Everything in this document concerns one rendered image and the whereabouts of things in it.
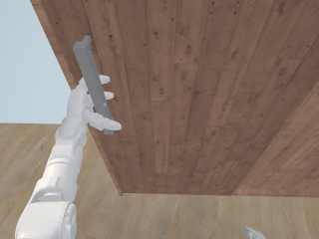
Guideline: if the robot right hand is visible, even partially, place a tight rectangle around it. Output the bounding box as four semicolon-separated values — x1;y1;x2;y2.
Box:
244;226;266;239

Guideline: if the wardrobe door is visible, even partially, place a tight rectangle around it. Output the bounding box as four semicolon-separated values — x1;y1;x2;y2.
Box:
236;82;319;191
41;0;319;196

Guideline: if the robot left upper arm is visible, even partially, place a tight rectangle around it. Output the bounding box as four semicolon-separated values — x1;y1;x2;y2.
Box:
16;201;77;239

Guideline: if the left robot forearm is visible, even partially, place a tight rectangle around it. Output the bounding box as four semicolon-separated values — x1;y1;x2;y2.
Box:
15;116;88;239

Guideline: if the handle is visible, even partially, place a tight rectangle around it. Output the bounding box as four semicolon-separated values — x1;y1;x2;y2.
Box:
73;36;114;135

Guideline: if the robot left hand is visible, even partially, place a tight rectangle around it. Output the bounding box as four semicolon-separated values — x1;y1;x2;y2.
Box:
66;75;122;130

